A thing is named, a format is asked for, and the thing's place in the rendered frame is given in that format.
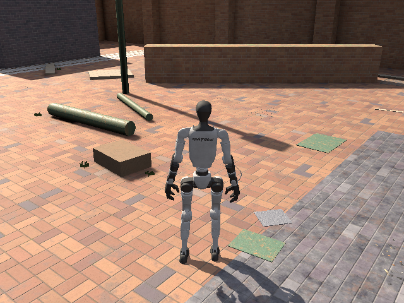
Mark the humanoid robot head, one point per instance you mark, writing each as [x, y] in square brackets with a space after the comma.
[203, 110]

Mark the right robot forearm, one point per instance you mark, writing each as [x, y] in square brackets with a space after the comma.
[231, 172]

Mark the left robot hand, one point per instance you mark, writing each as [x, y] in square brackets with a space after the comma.
[169, 192]

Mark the robot right upper arm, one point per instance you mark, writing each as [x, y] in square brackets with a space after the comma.
[225, 144]

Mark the robot left upper arm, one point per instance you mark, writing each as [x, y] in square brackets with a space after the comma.
[179, 145]

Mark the left robot forearm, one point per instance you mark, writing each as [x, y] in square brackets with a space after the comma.
[172, 171]

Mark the right robot hand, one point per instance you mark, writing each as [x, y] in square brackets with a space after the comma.
[234, 194]

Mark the robot left thigh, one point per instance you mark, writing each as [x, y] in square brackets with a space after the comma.
[186, 195]

